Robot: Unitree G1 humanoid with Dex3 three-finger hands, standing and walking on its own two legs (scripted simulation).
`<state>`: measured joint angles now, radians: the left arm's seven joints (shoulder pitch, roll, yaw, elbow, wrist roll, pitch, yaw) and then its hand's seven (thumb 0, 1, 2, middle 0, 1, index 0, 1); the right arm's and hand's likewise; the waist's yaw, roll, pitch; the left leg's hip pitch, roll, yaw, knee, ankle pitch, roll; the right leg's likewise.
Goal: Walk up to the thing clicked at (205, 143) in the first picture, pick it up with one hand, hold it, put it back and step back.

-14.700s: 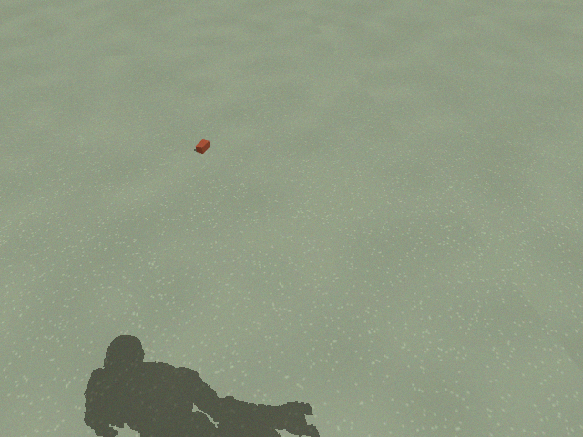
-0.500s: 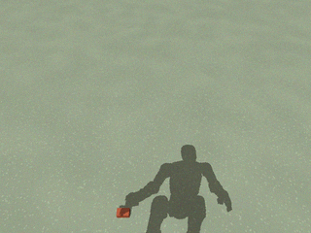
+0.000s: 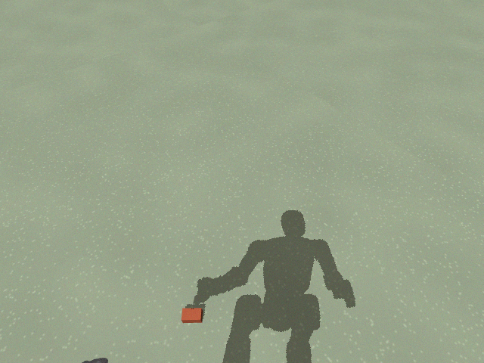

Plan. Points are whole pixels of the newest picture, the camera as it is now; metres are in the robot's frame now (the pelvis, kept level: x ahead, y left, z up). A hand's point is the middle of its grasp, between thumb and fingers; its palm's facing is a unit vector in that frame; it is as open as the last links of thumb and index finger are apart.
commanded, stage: rise first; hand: left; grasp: from above
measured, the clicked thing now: (192, 315) +0.42 +0.22 -0.76
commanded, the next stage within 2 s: none
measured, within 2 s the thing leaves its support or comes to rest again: neither
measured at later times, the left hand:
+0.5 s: hand out of the picture +0.14 +0.26 -0.22, palm faces -0.13 -0.89 -0.43, open 12.3 cm
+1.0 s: hand out of the picture +0.16 +0.28 -0.33, palm faces -0.38 -0.70 -0.61, open 12.2 cm
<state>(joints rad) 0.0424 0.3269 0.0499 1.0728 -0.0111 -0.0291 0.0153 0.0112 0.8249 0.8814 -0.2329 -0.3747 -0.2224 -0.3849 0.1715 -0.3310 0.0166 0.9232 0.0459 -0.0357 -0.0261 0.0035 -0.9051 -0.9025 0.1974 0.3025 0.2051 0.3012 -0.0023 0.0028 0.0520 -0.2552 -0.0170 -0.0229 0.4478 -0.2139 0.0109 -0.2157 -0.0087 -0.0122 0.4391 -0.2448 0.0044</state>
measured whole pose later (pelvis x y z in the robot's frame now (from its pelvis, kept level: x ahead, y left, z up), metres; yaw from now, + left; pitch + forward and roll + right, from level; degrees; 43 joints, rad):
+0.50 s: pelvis -0.01 +0.00 -0.08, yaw -1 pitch +16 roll -2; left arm 0.17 0.32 0.15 0.63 0.21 0.12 0.00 0.00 -0.25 0.72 -0.41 -0.74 -0.40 -0.75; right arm 0.21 -0.25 -0.03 0.59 0.02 -0.10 -0.02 0.01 -0.93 -0.91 0.20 0.30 0.21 0.30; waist -0.02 -0.01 -0.08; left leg -0.86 0.00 -0.02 1.08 -0.49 0.01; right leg -0.81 0.01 -0.01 1.05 -0.50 0.01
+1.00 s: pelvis -0.03 +0.00 -0.19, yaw -2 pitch +28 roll -2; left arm 0.07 0.43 0.14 0.60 0.47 0.00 0.02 0.00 -0.25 0.68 -0.45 -0.73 -0.44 -0.73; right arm 0.12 -0.28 -0.03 0.54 0.00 -0.18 0.02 0.01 -0.97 -0.92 0.20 0.30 0.21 0.30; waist -0.02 0.00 -0.18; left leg -1.43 0.00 -0.04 1.58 -0.64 0.01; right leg -1.38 0.01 -0.03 1.56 -0.67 0.00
